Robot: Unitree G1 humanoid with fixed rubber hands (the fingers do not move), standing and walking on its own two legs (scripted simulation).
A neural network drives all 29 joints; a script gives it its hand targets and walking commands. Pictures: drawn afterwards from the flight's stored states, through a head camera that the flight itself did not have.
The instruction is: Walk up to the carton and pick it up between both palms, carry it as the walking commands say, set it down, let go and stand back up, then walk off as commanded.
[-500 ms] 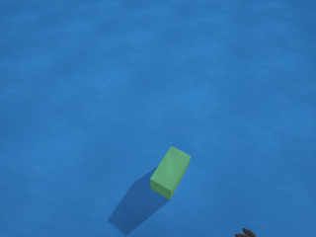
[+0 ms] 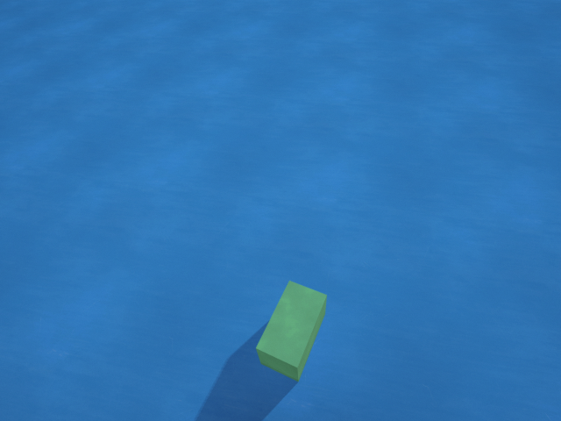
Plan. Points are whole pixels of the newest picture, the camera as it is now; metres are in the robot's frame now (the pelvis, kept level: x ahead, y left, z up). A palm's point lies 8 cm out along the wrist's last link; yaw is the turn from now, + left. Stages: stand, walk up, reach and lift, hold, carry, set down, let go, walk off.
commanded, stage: walk up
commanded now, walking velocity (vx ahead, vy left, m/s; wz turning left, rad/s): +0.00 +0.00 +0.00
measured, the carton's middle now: (293, 329) +0.53 +0.00 -0.70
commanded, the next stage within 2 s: none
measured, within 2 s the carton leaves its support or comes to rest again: neither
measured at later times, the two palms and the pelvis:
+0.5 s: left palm out of the picture +0.01 +0.37 -0.11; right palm out of the picture +0.07 -0.19 -0.12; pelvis +0.01 +0.08 +0.00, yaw -10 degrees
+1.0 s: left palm (148, 306) +0.36 +0.27 -0.12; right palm out of the picture -0.05 -0.03 -0.13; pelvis +0.13 +0.14 +0.00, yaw -19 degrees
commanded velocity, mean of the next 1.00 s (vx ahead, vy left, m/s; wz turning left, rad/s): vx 0.13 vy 0.15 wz -0.30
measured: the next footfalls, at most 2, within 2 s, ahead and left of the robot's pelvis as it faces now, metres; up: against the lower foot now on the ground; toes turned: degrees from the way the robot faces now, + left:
left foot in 0.54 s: +0.10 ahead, +0.24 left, +0.00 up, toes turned -8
right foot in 1.02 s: +0.17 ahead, +0.02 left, +0.00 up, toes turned -22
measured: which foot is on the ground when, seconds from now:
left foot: down 0.00-0.18, up 0.20-0.52, down 0.54-1.00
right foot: down 0.00-0.54, up 0.56-1.00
